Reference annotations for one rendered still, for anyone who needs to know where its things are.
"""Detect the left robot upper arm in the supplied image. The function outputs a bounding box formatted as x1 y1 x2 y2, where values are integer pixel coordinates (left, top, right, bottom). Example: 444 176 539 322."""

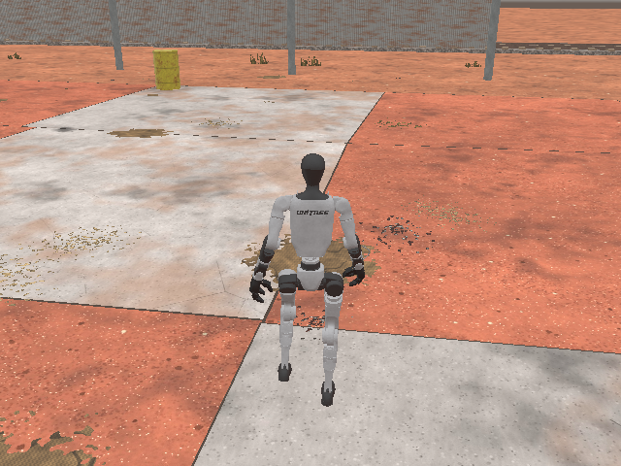
265 195 292 250

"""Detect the robot left forearm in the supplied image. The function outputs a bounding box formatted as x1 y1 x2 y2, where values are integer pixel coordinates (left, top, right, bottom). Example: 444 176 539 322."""
252 235 275 281

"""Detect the robot right hand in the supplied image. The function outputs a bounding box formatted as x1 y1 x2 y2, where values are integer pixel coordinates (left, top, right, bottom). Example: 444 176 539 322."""
343 265 365 286

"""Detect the right robot thigh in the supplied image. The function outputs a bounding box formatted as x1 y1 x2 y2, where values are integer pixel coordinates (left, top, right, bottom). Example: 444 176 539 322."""
322 272 344 346

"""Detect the robot left hand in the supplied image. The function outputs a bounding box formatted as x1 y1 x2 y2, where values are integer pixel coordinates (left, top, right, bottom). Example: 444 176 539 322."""
249 277 273 303

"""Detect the robot right forearm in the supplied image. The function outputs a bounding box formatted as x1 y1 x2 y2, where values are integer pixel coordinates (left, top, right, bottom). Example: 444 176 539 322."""
348 234 364 270

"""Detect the right robot upper arm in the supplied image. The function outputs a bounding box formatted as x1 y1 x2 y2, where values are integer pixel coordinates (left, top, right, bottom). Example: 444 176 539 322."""
333 196 358 250

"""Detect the robot right shin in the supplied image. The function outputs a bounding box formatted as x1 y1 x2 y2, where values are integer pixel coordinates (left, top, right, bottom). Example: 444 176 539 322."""
323 329 339 393

